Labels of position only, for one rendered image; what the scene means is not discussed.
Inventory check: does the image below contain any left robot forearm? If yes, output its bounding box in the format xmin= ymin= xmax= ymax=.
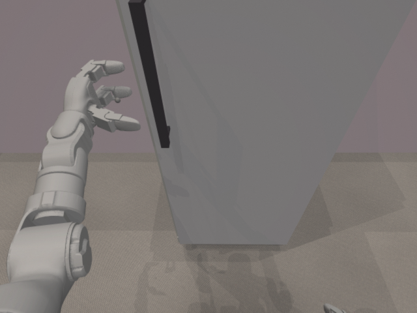
xmin=7 ymin=111 xmax=94 ymax=281

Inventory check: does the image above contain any fridge door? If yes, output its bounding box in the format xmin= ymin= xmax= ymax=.
xmin=119 ymin=0 xmax=416 ymax=245

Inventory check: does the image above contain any handle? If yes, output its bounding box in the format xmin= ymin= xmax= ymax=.
xmin=128 ymin=0 xmax=170 ymax=148

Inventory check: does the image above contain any robot left hand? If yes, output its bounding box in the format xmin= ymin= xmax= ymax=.
xmin=63 ymin=60 xmax=141 ymax=132

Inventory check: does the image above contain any left robot upper arm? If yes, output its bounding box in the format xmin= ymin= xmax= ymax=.
xmin=0 ymin=222 xmax=92 ymax=313

